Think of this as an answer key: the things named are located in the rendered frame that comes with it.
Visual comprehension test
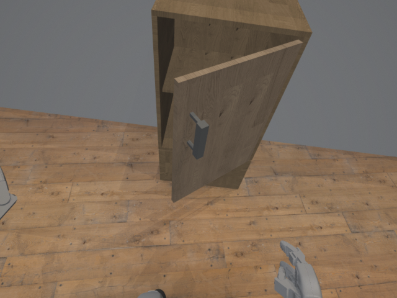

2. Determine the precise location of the cupboard door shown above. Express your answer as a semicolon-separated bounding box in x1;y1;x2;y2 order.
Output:
171;40;303;203

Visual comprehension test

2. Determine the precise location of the robot left hand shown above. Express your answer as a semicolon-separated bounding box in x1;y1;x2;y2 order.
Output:
0;167;17;220

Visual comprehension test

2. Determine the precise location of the robot right hand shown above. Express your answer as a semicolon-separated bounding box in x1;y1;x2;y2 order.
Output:
274;240;323;298

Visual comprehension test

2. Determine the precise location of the handle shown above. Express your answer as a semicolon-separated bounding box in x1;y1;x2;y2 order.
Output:
187;112;209;160

